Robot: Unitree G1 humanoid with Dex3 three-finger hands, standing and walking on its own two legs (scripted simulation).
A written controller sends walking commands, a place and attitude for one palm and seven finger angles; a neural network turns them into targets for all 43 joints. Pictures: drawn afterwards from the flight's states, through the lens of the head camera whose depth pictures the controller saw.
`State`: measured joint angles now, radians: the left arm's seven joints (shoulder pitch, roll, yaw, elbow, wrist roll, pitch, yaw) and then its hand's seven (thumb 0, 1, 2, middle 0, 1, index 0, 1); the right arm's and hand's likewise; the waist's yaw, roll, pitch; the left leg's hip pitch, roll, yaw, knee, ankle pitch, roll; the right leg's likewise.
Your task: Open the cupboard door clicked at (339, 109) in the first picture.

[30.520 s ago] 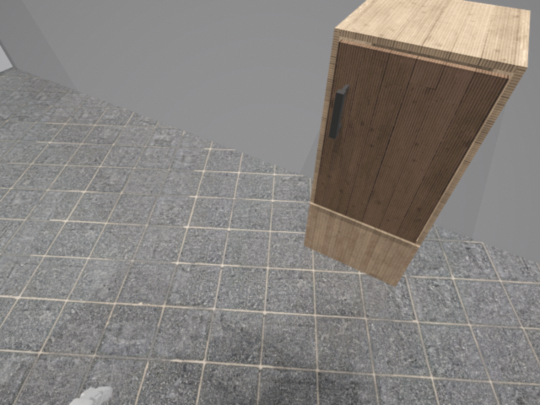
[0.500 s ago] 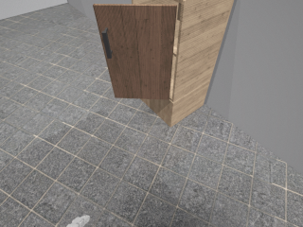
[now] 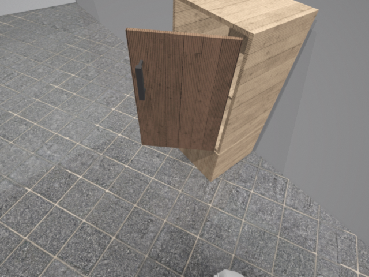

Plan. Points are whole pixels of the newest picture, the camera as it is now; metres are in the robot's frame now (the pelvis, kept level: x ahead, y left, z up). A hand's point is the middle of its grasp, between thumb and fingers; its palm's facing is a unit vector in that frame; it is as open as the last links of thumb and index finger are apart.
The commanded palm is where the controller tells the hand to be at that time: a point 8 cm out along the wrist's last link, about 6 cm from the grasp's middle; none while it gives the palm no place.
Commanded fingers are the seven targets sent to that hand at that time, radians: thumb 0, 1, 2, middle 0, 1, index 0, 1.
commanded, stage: take the last steps up to it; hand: left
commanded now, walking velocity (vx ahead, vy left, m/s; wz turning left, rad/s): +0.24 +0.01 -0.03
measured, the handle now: (141, 80) +0.75 +0.22 -0.03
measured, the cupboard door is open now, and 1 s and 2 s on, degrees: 48 48 48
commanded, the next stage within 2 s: come to a stop and stand still in 0.24 s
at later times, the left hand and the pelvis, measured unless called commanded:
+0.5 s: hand (128, 246) +0.22 +0.16 -0.18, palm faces +0.04 -0.98 -0.20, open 7.2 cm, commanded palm none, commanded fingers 0.00 0.90 0.90 -0.20 -0.30 -0.20 -0.30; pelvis +0.15 -0.02 -0.01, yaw +0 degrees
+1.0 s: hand (132, 255) +0.20 +0.15 -0.16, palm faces +0.04 -0.96 -0.26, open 7.4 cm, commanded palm none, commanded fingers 0.00 0.90 0.90 -0.20 -0.30 -0.20 -0.30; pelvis +0.16 -0.05 +0.00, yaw -1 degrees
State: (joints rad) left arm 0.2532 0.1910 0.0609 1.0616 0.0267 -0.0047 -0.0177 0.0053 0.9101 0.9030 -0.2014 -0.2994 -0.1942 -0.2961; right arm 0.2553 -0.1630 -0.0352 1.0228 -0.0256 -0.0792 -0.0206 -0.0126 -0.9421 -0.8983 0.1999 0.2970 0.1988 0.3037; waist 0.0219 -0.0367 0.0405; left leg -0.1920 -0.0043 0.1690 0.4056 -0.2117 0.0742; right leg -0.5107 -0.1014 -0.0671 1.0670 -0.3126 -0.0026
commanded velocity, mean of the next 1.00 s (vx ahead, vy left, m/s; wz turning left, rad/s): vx -0.04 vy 0.03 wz -0.01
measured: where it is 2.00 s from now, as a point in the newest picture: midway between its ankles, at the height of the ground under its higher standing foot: outside the picture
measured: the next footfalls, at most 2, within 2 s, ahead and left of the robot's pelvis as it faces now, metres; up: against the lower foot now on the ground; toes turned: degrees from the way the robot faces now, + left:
right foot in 0.28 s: +0.18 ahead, -0.13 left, +0.00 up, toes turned -3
left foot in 0.52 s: +0.23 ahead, +0.11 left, +0.00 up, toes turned +4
